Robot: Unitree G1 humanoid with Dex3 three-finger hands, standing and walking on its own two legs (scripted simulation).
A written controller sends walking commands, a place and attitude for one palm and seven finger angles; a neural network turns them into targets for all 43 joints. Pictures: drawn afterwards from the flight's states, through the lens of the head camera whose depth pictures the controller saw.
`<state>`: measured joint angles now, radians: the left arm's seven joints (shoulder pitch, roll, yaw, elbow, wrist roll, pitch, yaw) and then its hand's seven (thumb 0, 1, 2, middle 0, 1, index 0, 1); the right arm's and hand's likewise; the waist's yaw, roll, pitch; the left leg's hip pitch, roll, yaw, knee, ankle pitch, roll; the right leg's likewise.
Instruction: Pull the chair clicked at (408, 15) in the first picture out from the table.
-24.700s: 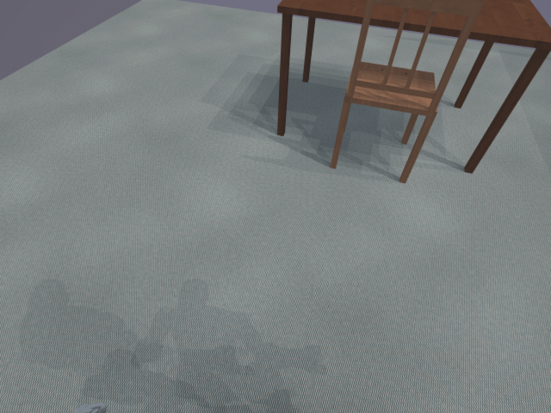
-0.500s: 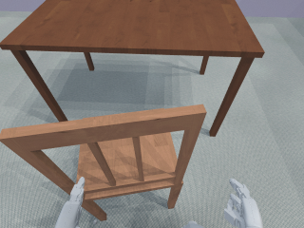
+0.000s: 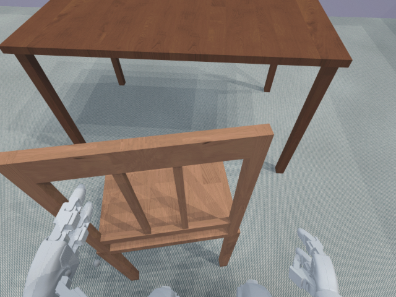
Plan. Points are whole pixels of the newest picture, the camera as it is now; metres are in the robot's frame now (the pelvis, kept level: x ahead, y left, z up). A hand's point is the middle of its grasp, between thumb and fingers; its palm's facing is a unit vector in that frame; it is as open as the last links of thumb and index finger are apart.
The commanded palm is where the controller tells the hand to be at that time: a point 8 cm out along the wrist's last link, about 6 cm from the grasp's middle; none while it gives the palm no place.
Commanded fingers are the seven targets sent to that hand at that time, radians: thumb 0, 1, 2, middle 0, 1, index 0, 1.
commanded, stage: draw the hand back to the body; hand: left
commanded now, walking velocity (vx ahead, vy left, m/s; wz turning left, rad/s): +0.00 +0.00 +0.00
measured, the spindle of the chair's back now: (135, 207) +0.30 +0.16 -0.01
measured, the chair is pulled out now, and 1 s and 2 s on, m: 0.35 0.36 0.35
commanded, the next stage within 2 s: step back with the hand held close in 1.20 s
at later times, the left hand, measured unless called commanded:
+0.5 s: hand (52, 246) +0.18 +0.23 +0.12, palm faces +0.17 -0.87 -0.46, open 13.1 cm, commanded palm +0.16 +0.28 +0.20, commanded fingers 0.00 0.36 0.64 -0.12 -0.19 -0.12 -0.19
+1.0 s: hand (32, 240) +0.19 +0.25 +0.13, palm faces +0.19 -0.81 -0.56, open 6.5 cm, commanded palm +0.18 +0.29 +0.25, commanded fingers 0.00 0.90 0.90 -0.20 -0.30 -0.20 -0.30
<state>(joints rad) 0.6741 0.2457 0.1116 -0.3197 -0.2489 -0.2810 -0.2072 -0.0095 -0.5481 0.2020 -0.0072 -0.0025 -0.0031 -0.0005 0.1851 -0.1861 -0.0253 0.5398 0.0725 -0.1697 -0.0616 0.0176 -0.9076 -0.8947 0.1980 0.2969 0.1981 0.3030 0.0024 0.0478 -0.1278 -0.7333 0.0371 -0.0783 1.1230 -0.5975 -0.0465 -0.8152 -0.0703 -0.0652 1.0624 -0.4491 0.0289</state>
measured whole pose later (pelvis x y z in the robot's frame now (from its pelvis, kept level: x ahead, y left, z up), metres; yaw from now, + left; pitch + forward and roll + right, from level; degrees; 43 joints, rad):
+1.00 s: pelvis +0.04 -0.01 +0.07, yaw +0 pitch -3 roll -1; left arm 0.64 0.46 0.14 -0.38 -0.04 0.21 0.12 0.01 0.82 0.87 -0.20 -0.29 -0.46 -0.37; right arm 0.18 -0.23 0.04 0.68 0.02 -0.28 -0.09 0.02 -0.91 -0.89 0.20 0.30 0.20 0.30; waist 0.09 0.08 0.06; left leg -0.07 0.05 -0.05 0.50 -0.38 -0.05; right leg -0.18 -0.05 -0.07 0.53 -0.29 0.03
